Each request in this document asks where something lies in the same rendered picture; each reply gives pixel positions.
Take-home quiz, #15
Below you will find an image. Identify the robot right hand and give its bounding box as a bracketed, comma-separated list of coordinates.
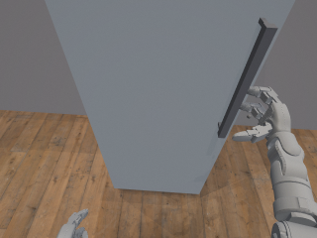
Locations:
[232, 86, 291, 144]

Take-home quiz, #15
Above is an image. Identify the right robot upper arm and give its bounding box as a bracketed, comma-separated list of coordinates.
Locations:
[270, 220, 317, 238]

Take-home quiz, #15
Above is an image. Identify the right robot forearm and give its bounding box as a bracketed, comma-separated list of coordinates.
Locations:
[265, 131, 317, 228]

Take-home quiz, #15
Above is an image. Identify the fridge door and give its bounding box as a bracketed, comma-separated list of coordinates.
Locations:
[45, 0, 295, 194]

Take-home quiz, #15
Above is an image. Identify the robot left hand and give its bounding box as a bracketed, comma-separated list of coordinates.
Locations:
[56, 208, 89, 238]

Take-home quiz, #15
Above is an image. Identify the handle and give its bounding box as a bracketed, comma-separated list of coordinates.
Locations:
[217, 17, 278, 139]

